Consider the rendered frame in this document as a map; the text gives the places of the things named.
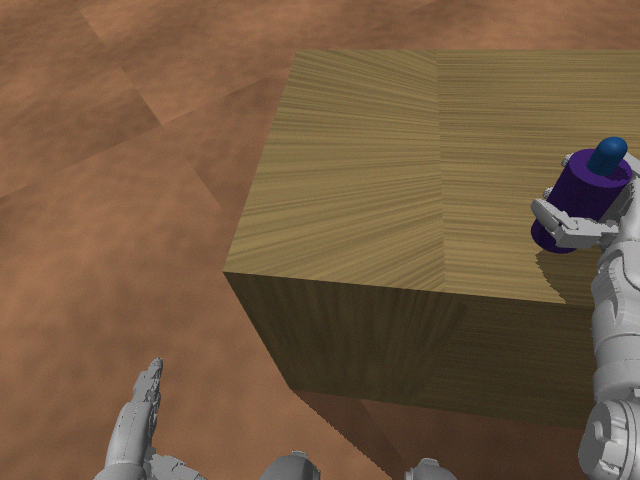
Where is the right robot hand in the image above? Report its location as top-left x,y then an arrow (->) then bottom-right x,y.
531,152 -> 640,254

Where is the left robot hand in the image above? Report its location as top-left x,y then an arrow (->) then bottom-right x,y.
104,357 -> 208,480

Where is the right robot arm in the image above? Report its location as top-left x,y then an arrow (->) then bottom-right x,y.
578,241 -> 640,480

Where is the bottle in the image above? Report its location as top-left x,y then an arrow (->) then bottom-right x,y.
531,137 -> 632,254

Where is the left robot arm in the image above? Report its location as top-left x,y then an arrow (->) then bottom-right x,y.
93,463 -> 147,480

